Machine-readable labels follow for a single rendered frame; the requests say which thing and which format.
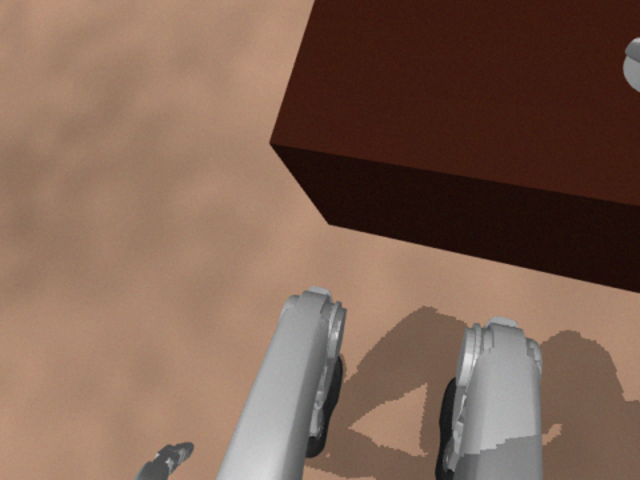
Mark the can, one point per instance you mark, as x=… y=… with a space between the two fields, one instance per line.
x=631 y=70

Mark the left robot foot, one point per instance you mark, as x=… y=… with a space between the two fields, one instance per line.
x=316 y=444

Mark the right robot foot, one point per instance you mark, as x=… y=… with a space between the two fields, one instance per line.
x=446 y=432

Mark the left robot hand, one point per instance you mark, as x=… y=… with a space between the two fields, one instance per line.
x=165 y=462

